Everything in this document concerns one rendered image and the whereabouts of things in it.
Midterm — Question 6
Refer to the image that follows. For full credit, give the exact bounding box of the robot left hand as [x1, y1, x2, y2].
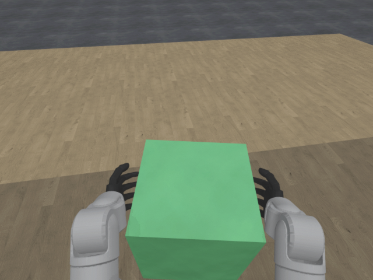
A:
[106, 163, 139, 211]

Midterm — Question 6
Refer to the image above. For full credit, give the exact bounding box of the robot right hand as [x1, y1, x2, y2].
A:
[253, 168, 284, 218]

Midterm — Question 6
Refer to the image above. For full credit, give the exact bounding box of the carton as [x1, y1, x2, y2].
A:
[125, 139, 266, 280]

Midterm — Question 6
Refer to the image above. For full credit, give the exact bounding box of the left robot forearm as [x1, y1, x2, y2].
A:
[70, 191, 126, 280]

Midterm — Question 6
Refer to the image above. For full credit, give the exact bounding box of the right robot forearm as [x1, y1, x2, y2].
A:
[264, 197, 326, 280]

